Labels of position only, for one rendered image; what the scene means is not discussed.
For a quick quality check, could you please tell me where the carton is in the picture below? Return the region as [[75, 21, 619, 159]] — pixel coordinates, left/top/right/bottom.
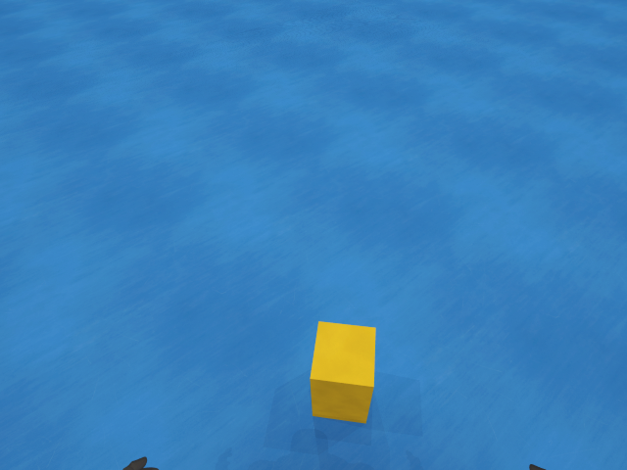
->
[[310, 321, 376, 424]]

